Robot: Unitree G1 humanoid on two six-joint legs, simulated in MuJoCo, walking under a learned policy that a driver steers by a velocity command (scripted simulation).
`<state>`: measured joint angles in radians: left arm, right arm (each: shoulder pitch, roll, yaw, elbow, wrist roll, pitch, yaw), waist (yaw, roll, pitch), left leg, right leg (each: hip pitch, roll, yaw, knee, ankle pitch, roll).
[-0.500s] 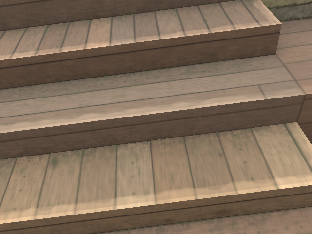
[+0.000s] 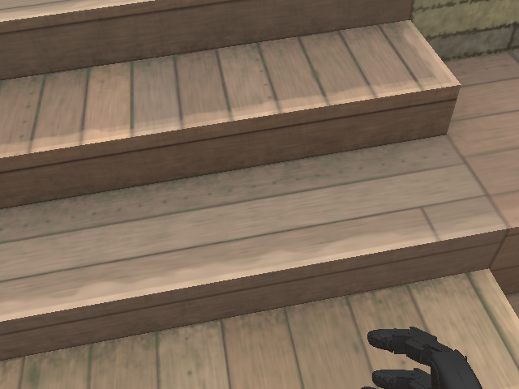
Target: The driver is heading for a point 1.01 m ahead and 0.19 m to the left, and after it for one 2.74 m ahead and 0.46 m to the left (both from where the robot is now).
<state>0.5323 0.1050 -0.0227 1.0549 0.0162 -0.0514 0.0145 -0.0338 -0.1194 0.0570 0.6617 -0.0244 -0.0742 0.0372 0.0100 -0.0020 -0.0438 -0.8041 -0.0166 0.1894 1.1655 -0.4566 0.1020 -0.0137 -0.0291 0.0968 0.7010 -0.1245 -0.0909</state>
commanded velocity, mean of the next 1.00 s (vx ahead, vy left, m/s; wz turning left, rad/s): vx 0.49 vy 0.00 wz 0.34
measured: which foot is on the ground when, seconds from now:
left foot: down 0.00-0.46, up 0.48-0.96, down 0.98-1.00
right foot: up 0.00-0.42, down 0.44-1.00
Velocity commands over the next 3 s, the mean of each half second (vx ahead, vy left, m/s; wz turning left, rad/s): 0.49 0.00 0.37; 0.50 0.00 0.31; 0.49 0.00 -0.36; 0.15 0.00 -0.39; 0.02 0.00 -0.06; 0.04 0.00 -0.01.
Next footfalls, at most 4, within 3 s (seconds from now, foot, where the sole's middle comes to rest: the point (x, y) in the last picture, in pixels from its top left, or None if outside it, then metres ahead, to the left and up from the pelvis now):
0.44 right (345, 370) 0.47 -0.11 -0.51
0.98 left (148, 243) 0.69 0.30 -0.36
1.52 right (197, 88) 1.03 0.20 -0.21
2.18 left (95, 0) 1.21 0.45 -0.06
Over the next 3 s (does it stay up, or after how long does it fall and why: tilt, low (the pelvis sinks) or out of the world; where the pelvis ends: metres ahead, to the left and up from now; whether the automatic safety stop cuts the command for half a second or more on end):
stays up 1.23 0.27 0.69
